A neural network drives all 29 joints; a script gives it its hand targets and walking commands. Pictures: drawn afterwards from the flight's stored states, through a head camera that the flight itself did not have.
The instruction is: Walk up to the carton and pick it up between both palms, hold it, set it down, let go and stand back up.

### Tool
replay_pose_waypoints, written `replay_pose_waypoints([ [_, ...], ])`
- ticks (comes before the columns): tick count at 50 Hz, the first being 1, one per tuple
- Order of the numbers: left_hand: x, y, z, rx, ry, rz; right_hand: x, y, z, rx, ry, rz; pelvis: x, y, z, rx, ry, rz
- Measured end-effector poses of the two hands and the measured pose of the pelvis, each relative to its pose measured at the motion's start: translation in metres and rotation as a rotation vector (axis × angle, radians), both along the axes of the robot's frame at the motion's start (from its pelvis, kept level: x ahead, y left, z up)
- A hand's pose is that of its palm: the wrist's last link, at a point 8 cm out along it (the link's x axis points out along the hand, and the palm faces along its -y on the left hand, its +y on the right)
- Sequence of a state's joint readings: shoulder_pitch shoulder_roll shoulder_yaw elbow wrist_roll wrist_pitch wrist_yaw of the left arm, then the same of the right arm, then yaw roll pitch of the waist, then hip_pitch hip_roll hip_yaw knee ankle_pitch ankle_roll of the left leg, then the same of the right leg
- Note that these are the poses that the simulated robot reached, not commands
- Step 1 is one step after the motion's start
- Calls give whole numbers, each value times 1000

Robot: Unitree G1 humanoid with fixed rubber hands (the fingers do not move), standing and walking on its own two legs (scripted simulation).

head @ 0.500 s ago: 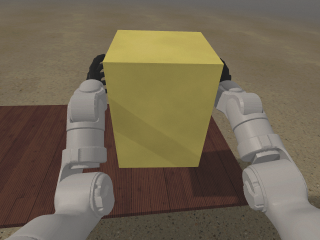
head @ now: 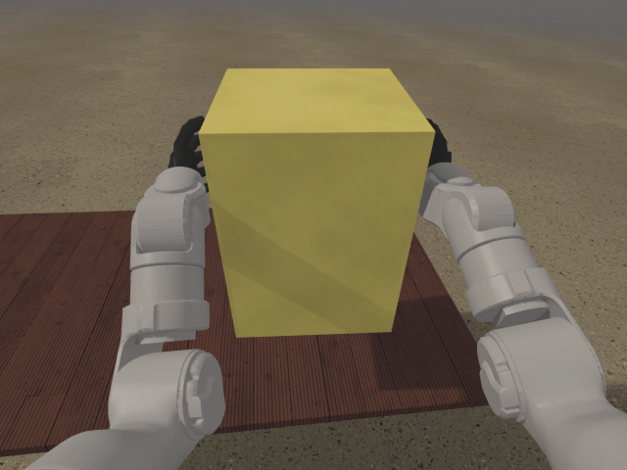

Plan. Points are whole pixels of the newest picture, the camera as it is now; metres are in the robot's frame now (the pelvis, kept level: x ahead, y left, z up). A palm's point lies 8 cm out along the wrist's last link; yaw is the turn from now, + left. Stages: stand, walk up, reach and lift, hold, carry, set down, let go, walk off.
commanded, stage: hold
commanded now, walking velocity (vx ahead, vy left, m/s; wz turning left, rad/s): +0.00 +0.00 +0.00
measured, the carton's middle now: (311, 204) +0.38 +0.01 +0.21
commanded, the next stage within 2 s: set down in 0.06 s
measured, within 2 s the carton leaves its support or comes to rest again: neither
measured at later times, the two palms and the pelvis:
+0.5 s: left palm (178, 176) +0.38 +0.17 +0.25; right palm (417, 192) +0.37 -0.13 +0.23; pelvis -0.01 +0.00 +0.00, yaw +0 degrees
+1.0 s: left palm (188, 204) +0.39 +0.17 +0.19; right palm (408, 223) +0.37 -0.13 +0.18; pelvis +0.00 +0.02 +0.00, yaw +0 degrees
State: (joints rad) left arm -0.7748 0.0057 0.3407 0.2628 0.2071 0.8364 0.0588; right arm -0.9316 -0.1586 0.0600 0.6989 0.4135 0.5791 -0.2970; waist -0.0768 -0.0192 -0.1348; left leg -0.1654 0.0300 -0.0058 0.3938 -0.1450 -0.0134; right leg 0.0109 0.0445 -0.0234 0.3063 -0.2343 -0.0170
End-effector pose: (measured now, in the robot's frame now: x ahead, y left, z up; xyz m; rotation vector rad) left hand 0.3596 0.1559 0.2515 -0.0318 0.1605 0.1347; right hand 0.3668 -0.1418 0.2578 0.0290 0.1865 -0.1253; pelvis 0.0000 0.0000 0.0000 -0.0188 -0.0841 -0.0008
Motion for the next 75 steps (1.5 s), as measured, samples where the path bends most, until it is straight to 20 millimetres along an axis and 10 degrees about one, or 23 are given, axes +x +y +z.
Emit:
replay_pose_waypoints([
  [19, 12, 8, 13, -7, -92, -32, 4, 7, 4, -19, -94, -34, -5, -2, 2, 8, -37, 11],
  [36, 19, 20, -64, 5, -52, -84, -5, 22, -94, -37, -75, -77, -12, 15, 2, 2, -56, 14],
  [50, 35, 14, -57, 28, -72, -102, 6, 15, -76, -62, -107, -96, -4, 24, 3, 4, -33, -6],
  [75, 43, 0, -99, 28, 5, -170, -5, 3, -119, -54, -49, -154, -2, 20, 3, 5, -6, -9],
])
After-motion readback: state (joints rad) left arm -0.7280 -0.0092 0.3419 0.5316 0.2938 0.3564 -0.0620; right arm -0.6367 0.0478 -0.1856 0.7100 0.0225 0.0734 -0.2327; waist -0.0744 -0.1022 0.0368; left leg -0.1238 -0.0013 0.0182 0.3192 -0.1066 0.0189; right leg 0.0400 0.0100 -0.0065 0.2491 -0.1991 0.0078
